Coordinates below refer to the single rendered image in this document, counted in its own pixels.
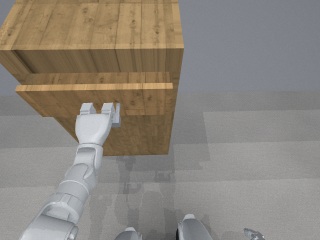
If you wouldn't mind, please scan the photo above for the robot left upper arm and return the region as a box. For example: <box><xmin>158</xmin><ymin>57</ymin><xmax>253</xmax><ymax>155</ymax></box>
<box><xmin>23</xmin><ymin>214</ymin><xmax>79</xmax><ymax>240</ymax></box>

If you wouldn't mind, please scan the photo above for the right robot hand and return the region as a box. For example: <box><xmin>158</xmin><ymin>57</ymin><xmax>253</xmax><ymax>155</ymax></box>
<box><xmin>243</xmin><ymin>228</ymin><xmax>265</xmax><ymax>240</ymax></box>

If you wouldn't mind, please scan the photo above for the robot right thigh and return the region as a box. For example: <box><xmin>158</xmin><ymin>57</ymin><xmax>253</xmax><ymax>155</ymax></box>
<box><xmin>178</xmin><ymin>218</ymin><xmax>213</xmax><ymax>240</ymax></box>

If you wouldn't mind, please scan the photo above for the robot left forearm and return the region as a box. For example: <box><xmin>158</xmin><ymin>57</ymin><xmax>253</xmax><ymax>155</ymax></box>
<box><xmin>18</xmin><ymin>143</ymin><xmax>104</xmax><ymax>240</ymax></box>

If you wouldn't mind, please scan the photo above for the cabinet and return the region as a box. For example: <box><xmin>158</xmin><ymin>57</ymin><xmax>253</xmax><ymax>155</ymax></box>
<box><xmin>0</xmin><ymin>0</ymin><xmax>184</xmax><ymax>156</ymax></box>

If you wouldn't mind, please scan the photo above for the handle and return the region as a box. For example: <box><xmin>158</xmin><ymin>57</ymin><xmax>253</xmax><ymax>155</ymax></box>
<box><xmin>75</xmin><ymin>103</ymin><xmax>121</xmax><ymax>128</ymax></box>

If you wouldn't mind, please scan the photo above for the robot left shin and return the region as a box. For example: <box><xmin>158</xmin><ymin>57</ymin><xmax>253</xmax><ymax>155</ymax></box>
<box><xmin>125</xmin><ymin>227</ymin><xmax>135</xmax><ymax>231</ymax></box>

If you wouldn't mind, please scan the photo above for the drawer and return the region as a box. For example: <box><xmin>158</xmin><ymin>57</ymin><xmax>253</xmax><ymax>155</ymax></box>
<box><xmin>15</xmin><ymin>71</ymin><xmax>173</xmax><ymax>117</ymax></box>

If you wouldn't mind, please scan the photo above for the left robot hand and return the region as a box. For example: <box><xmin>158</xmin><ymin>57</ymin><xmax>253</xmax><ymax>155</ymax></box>
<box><xmin>75</xmin><ymin>102</ymin><xmax>116</xmax><ymax>147</ymax></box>

